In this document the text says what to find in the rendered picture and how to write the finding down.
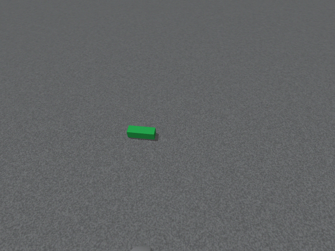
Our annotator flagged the carton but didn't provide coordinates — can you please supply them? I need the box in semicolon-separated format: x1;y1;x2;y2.
127;125;156;140

